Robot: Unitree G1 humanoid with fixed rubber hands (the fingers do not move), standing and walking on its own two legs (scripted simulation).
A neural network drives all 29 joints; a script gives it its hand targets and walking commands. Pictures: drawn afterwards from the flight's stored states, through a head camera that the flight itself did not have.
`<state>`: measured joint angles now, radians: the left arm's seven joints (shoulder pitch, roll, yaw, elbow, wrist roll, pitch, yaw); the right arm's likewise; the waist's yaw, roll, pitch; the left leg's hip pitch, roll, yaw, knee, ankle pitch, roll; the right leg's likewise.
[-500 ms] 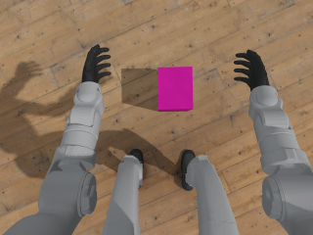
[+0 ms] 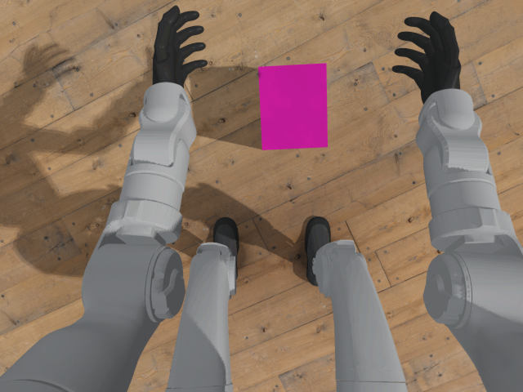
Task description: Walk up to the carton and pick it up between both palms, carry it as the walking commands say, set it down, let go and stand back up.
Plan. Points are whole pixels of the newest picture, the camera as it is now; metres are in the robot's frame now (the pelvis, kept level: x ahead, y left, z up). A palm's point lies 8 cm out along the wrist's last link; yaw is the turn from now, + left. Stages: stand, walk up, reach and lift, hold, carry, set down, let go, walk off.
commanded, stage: reach and lift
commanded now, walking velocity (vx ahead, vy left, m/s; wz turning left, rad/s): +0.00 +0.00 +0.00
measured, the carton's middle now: (290, 112) +0.48 -0.05 -0.56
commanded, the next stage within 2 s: none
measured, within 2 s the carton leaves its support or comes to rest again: neither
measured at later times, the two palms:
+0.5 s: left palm (200, 109) +0.47 +0.13 -0.32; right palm (370, 116) +0.45 -0.17 -0.33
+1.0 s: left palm (211, 112) +0.48 +0.13 -0.45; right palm (358, 106) +0.48 -0.18 -0.44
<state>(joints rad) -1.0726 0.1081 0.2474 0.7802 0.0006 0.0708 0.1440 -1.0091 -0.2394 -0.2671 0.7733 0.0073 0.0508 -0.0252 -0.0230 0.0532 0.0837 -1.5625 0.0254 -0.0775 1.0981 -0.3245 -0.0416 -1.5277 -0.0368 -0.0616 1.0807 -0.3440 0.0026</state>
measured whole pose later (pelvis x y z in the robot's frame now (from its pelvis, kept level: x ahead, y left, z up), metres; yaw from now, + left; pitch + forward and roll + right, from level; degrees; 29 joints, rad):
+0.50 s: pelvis -0.08 +0.02 -0.15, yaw -2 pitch +42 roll -3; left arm -1.39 0.17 0.27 0.85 0.00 0.15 0.22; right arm -1.35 -0.24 -0.27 0.87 0.00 0.14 -0.10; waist -0.02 0.05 0.31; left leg -2.02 0.00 -0.08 1.69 -0.40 -0.04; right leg -1.98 -0.03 -0.01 1.66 -0.41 0.03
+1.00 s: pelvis -0.07 +0.00 -0.24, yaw -2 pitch +36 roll +0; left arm -1.58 0.27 0.20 1.15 -0.16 0.07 0.14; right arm -1.54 -0.35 -0.19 1.06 0.14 0.08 -0.11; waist 0.01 0.02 0.50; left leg -2.14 0.00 -0.08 2.03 -0.52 -0.04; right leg -2.13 -0.02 0.01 2.03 -0.52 0.02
